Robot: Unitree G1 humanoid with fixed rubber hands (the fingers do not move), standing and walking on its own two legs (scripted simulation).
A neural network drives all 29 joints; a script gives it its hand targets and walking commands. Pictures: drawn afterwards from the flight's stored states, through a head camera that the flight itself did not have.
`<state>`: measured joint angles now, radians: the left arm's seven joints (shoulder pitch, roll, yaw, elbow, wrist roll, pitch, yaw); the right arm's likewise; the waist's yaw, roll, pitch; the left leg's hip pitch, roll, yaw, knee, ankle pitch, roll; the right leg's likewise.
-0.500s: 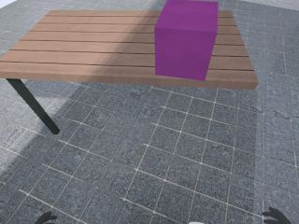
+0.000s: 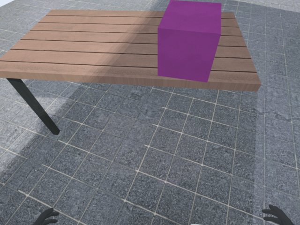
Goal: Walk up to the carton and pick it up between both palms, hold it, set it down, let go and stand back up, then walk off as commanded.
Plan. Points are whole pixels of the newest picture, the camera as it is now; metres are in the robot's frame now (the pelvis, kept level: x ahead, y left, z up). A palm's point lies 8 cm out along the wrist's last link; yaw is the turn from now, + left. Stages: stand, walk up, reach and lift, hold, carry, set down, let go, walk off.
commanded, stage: walk up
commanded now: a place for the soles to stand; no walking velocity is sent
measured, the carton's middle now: (188, 40) +0.85 -0.14 +0.02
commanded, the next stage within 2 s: none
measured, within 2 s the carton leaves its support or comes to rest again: neither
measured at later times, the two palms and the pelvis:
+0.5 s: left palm (64, 218) +0.15 +0.24 -0.04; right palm out of the picture +0.15 -0.42 -0.07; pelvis +0.09 -0.09 +0.02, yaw -1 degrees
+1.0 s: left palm (83, 162) +0.31 +0.25 -0.08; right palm out of the picture +0.26 -0.41 -0.07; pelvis +0.23 -0.07 +0.01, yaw -2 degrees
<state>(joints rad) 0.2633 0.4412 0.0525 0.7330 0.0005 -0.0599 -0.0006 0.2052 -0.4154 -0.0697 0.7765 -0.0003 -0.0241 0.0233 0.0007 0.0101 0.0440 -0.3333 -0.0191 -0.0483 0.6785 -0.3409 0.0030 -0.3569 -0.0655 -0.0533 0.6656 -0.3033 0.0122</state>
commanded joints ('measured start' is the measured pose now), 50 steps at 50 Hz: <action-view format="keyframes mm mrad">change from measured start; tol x32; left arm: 1 -12 256 77 -50 42 -15 -22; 50 90 196 69 -16 12 -1 -70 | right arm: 1 78 -291 -61 -34 -25 -43 4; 50 136 -313 -75 -60 -25 -84 6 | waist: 1 -24 -47 -156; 11 -16 158 -49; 15 152 -356 -105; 50 -23 164 5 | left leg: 1 62 138 -246 -201 -337 142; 4 338 342 -593 -389 -493 281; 11 66 257 -240 -273 -18 206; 16 -501 3 -69 579 -154 43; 38 135 7 129 -243 199 34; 40 439 293 -347 -310 -50 145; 50 14 270 -177 -436 -248 234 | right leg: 1 2 -23 110 -56 -301 -96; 6 -512 -19 118 279 -192 -44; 13 353 56 -20 -47 45 -36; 16 261 -348 787 -534 -797 -141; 34 290 -171 247 -382 -45 -235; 39 45 -56 78 81 210 -139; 42 -421 31 149 486 -218 -60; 50 -183 -38 39 155 66 -15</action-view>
